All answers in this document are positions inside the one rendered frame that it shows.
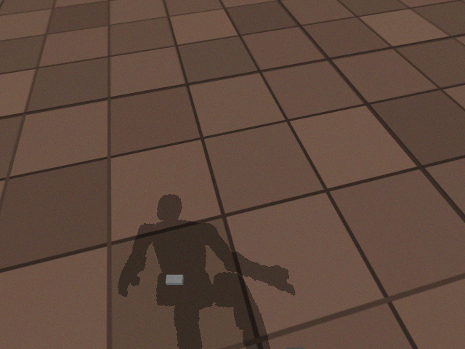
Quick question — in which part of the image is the small box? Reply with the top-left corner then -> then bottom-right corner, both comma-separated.
166,275 -> 184,285

